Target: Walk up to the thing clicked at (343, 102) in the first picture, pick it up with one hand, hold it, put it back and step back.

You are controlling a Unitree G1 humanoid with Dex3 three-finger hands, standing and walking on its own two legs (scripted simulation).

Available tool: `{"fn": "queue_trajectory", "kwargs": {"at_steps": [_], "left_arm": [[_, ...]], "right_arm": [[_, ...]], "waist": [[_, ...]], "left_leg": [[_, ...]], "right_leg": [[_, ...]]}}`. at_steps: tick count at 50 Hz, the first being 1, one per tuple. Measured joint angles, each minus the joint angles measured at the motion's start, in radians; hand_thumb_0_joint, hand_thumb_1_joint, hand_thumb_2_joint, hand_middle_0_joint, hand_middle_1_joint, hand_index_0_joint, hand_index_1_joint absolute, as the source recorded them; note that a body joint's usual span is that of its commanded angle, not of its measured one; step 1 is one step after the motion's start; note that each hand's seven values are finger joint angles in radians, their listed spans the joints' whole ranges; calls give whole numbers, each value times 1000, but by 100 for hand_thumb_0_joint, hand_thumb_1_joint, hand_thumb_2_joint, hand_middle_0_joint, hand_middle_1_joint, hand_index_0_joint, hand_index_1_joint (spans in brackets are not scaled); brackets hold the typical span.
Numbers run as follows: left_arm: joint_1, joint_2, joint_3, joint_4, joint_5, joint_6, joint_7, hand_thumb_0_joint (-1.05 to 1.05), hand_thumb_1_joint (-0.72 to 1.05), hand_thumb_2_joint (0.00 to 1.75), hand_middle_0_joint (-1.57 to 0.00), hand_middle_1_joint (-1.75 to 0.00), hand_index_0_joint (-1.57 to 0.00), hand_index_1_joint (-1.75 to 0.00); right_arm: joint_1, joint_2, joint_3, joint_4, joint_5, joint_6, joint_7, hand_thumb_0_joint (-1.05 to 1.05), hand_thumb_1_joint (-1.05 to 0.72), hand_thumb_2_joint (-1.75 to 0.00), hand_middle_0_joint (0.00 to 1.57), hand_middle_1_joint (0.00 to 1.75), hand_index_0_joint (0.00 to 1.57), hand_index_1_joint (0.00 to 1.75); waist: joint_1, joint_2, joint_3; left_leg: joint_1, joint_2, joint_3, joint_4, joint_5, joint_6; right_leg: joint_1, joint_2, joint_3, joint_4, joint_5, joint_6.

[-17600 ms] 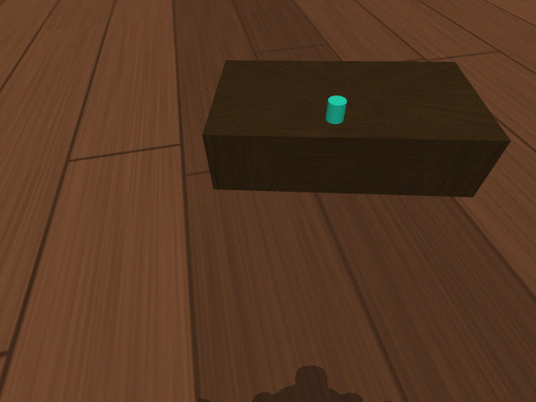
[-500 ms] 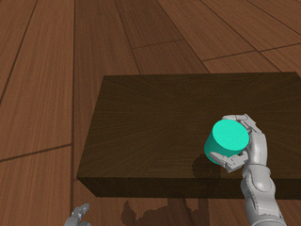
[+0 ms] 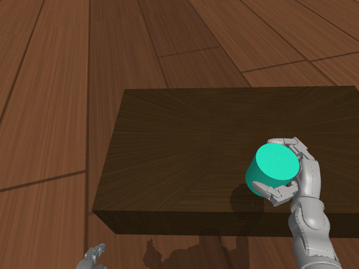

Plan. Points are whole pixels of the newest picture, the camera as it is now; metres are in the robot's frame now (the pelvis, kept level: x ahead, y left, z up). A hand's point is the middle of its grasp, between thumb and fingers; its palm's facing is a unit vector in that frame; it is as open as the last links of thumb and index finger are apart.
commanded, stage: hold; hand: right
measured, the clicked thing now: (269, 171) +0.33 -0.17 +0.04
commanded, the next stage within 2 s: crouch in 1.10 s
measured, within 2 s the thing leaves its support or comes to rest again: neither
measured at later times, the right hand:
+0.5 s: hand (275, 170) +0.33 -0.18 +0.05, palm faces +0.19 +0.98 -0.01, open 11.5 cm
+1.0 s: hand (272, 172) +0.32 -0.17 +0.04, palm faces +0.19 +0.98 +0.00, open 11.5 cm
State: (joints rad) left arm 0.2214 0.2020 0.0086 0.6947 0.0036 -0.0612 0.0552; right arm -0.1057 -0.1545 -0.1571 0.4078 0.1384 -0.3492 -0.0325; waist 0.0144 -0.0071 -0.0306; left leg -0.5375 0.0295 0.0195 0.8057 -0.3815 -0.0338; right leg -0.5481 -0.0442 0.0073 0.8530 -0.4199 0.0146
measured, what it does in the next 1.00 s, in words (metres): stands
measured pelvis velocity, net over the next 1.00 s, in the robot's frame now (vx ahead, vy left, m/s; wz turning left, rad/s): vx -0.01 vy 0.00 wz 0.00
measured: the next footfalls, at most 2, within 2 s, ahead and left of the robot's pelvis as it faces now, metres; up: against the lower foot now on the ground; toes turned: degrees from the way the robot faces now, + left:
none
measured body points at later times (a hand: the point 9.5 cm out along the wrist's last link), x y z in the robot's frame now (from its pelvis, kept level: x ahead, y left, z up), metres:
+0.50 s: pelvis +0.00 +0.00 +0.00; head +0.04 -0.01 +0.45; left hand +0.13 +0.24 -0.11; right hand +0.31 -0.23 +0.05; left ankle +0.01 +0.14 -0.70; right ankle +0.01 -0.13 -0.70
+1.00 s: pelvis -0.01 +0.00 +0.00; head +0.04 -0.01 +0.45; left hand +0.13 +0.24 -0.11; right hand +0.31 -0.22 +0.05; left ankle +0.01 +0.14 -0.70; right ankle +0.01 -0.13 -0.70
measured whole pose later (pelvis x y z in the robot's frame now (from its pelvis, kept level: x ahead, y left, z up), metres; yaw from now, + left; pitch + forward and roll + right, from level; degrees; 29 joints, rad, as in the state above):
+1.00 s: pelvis -0.01 +0.00 +0.00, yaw +0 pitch +6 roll +1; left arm 0.22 0.20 0.00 0.70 0.01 -0.06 0.06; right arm -0.12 -0.15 -0.14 0.42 0.14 -0.36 -0.04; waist 0.02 -0.01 -0.03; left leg -0.55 0.03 0.02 0.81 -0.38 -0.03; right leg -0.56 -0.04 0.01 0.86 -0.41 0.01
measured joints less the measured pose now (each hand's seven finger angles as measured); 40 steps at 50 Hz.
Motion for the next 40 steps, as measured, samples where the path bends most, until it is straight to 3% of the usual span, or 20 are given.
{"fn": "queue_trajectory", "kwargs": {"at_steps": [40], "left_arm": [[-5, 0, -3, -6, 1, -1, -6, 1, 90, 90, -20, -30, -20, -29]], "right_arm": [[-15, 8, 17, 10, -5, -1, -7, -1, 59, -110, 61, 99, 65, 102]], "waist": [[0, 1, 6]], "left_leg": [[-10, 0, -2, 1, 11, 0]], "right_leg": [[-11, 0, -1, 3, 9, -1]]}}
